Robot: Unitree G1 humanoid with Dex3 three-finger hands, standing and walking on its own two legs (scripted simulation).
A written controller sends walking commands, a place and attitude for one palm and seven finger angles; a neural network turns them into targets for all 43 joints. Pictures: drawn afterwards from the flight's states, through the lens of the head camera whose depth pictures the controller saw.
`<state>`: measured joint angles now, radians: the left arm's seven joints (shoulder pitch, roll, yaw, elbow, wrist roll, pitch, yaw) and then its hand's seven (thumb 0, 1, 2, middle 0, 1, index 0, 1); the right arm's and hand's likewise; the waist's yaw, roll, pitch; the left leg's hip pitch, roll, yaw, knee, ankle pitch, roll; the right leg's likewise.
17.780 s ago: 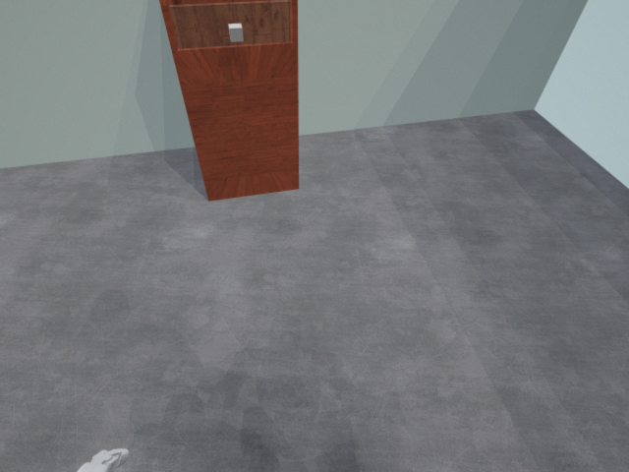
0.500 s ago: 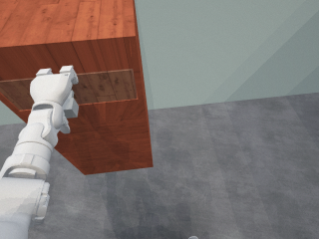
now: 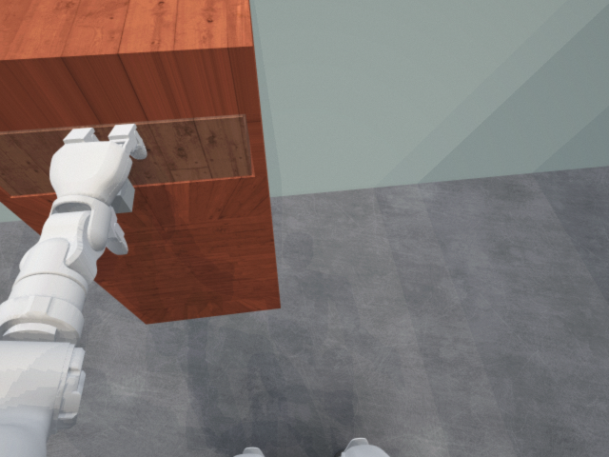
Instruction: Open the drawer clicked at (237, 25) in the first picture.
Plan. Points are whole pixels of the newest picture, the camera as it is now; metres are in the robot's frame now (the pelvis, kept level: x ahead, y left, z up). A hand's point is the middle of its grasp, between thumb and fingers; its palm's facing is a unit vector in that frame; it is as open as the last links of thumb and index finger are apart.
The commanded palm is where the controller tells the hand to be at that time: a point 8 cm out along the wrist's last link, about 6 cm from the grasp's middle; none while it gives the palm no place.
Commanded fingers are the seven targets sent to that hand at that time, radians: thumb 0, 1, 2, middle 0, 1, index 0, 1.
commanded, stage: lower the fingers behind the handle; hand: left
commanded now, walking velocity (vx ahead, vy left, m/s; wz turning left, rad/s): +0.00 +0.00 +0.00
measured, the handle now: (115, 181) +0.49 +0.28 +0.03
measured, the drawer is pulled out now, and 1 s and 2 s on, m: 0.00 0.00 0.01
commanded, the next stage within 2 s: close the thumb around the handle in 0.78 s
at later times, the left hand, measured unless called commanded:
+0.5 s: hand (107, 207) +0.45 +0.29 +0.01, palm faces -0.05 -0.01 -1.00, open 14.0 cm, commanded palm +0.45 +0.28 +0.07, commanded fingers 0.00 -0.50 0.30 -0.30 -1.20 -0.30 -1.20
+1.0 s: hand (108, 205) +0.45 +0.28 +0.02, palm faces -0.10 +0.00 -1.00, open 13.6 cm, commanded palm +0.44 +0.27 +0.07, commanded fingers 0.00 -0.11 0.47 -0.33 -1.24 -0.33 -1.24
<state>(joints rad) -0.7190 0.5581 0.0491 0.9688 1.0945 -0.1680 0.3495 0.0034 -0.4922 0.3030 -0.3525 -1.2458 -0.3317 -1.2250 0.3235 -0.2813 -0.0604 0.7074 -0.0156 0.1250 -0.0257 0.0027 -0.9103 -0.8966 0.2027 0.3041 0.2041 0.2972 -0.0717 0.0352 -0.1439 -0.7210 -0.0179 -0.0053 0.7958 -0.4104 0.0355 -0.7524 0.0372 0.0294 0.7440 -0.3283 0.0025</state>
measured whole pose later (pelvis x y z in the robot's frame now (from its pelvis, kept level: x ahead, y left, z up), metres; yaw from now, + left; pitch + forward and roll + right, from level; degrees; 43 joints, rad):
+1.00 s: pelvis -0.02 +0.00 -0.01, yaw +1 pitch +20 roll -2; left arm -0.83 0.60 0.00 1.12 1.09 -0.11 0.28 0.00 -0.44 0.32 -0.32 -1.21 -0.31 -1.21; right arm 0.35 -0.26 -0.02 0.69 -0.01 0.09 -0.04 0.00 -0.91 -0.90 0.21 0.30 0.21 0.30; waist -0.11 0.04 -0.14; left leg -0.81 -0.02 -0.02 0.87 -0.41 0.04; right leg -0.83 0.03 0.01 0.80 -0.33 0.01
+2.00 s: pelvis +0.02 +0.01 +0.00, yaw -1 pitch +19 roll -2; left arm -0.56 0.52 0.03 0.87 1.06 -0.08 0.32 0.03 0.28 0.67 -0.41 -1.35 -0.41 -1.35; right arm 0.33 -0.25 -0.06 0.69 -0.01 0.14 -0.01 0.00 -0.91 -0.90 0.20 0.30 0.21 0.30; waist -0.06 0.05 -0.16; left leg -0.69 -0.01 0.00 0.80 -0.45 0.04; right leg -0.72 0.04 0.04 0.74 -0.35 0.01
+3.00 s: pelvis +0.01 +0.00 +0.01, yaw -1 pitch +12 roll -1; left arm 0.03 0.43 0.01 0.31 1.02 -0.02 0.38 0.04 0.30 0.72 -0.41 -1.35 -0.41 -1.35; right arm 0.23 -0.25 -0.06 0.66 0.00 0.08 -0.03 0.01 -0.91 -0.90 0.20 0.30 0.20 0.30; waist 0.00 0.06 -0.13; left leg -0.52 -0.02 0.01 0.74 -0.42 0.03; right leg -0.57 0.04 0.05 0.71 -0.35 0.00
